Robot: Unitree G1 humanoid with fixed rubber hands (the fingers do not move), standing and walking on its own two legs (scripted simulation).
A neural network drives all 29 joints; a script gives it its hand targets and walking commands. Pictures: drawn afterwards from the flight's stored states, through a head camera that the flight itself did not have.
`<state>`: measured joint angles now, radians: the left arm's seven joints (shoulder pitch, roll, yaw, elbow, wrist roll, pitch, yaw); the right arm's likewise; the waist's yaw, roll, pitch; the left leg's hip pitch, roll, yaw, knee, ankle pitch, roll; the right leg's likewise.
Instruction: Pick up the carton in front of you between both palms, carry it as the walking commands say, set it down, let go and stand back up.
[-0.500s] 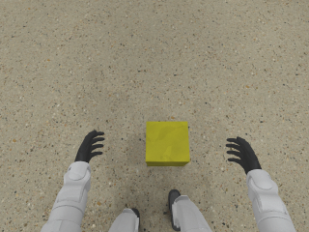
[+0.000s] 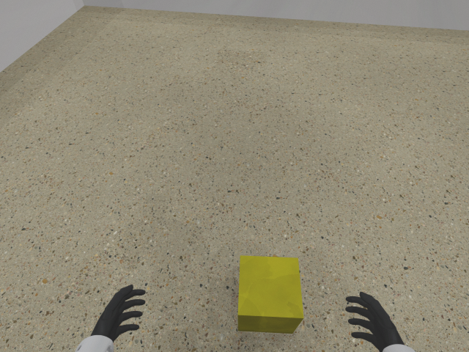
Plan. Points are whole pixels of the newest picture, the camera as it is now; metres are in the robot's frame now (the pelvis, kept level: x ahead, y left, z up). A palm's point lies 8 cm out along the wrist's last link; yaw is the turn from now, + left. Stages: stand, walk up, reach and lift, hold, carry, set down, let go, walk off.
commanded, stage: let go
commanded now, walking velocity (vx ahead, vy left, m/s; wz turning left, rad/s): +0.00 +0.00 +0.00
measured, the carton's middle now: (267, 295) +0.40 -0.09 -0.65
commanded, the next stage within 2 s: stand in 0.26 s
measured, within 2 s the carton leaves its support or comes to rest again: neither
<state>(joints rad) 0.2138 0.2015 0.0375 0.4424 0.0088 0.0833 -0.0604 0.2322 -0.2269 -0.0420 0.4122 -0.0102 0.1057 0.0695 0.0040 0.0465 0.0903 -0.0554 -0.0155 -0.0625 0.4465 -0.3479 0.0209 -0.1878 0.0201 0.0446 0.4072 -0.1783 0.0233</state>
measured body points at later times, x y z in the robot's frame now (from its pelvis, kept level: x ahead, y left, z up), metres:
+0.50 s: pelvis +0.01 -0.02 -0.01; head +0.01 -0.03 +0.44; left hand +0.14 +0.27 -0.10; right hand +0.16 -0.29 -0.10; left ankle -0.06 +0.11 -0.74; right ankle +0.03 -0.14 -0.74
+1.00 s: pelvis -0.01 -0.03 -0.01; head -0.01 -0.04 +0.44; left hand +0.10 +0.26 -0.11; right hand +0.11 -0.31 -0.12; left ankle -0.06 +0.11 -0.74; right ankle +0.03 -0.14 -0.74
